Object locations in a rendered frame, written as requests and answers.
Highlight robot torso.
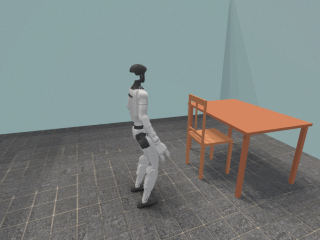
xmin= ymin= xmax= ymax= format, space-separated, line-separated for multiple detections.
xmin=128 ymin=86 xmax=148 ymax=141

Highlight robot right hand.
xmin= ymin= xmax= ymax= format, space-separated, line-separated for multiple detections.
xmin=155 ymin=142 xmax=170 ymax=163

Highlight robot right forearm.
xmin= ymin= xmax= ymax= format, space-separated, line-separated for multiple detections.
xmin=141 ymin=115 xmax=161 ymax=145

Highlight robot right upper arm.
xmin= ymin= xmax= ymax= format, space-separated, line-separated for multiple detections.
xmin=137 ymin=90 xmax=148 ymax=123

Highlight table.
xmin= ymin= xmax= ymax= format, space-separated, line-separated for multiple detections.
xmin=188 ymin=99 xmax=313 ymax=198

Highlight chair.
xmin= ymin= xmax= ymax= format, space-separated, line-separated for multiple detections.
xmin=185 ymin=94 xmax=234 ymax=180

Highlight robot left upper arm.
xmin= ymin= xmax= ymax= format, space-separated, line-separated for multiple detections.
xmin=127 ymin=87 xmax=131 ymax=110

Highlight left robot foot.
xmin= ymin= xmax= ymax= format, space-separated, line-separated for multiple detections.
xmin=131 ymin=184 xmax=144 ymax=193

